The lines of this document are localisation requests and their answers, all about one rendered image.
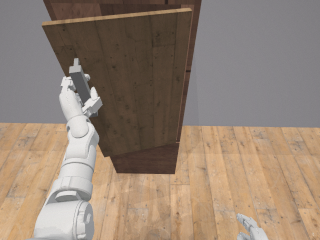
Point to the left robot hand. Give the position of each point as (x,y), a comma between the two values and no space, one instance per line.
(71,103)

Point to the robot left forearm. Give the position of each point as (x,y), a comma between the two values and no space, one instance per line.
(74,182)

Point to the handle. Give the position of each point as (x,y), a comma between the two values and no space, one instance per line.
(79,80)

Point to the right robot hand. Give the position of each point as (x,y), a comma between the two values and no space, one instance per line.
(250,225)

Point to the cupboard door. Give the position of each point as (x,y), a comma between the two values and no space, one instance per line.
(136,63)

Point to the robot left upper arm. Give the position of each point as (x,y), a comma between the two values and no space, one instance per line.
(70,220)

